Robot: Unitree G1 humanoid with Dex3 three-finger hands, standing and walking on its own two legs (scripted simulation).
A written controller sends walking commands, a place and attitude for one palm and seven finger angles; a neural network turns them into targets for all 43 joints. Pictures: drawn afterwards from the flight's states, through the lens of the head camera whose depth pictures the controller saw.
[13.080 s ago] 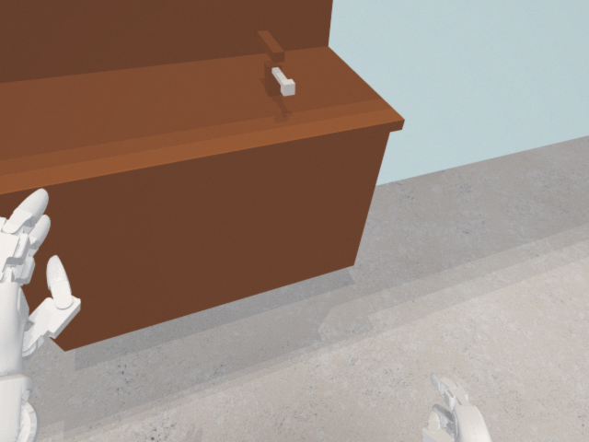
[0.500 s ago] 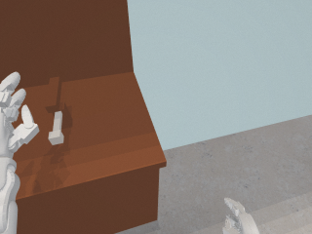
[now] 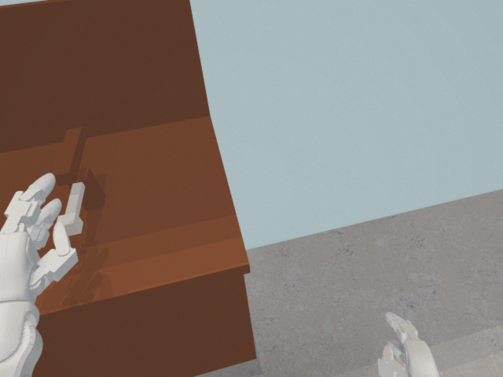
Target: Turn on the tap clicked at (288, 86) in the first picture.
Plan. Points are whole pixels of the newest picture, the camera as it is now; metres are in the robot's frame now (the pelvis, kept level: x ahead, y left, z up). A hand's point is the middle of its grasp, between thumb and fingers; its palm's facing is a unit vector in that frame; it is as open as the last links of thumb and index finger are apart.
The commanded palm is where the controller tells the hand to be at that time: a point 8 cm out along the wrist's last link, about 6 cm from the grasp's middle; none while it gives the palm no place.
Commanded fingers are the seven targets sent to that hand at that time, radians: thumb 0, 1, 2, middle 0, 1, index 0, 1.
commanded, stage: turn the palm inward beside the body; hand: left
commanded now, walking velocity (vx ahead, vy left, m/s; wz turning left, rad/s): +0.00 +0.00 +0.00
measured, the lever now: (69, 224) +0.31 +0.35 +0.09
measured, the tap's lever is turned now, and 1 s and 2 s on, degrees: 0 0 0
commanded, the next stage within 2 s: reach beside the lever's end, fingers flat in 1.52 s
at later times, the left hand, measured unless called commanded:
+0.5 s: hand (59, 265) +0.21 +0.27 +0.15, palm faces +0.46 -0.86 -0.20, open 7.4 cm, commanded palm +0.15 +0.31 +0.16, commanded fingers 0.00 0.90 0.90 -0.20 -0.30 -0.20 -0.30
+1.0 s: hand (58, 298) +0.17 +0.26 +0.13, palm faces +0.50 -0.85 -0.14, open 7.4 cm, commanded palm +0.12 +0.30 +0.14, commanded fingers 0.00 0.90 0.90 -0.20 -0.30 -0.20 -0.30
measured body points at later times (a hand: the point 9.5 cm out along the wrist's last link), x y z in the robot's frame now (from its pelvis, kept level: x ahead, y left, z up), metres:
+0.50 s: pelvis +0.01 +0.03 +0.00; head +0.00 +0.02 +0.45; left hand +0.18 +0.31 +0.16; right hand +0.20 -0.19 -0.08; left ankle +0.01 +0.16 -0.72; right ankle -0.02 -0.07 -0.72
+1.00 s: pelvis -0.01 +0.03 +0.00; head -0.03 +0.01 +0.44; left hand +0.14 +0.30 +0.14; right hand +0.19 -0.18 -0.08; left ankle +0.01 +0.16 -0.72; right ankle -0.02 -0.07 -0.72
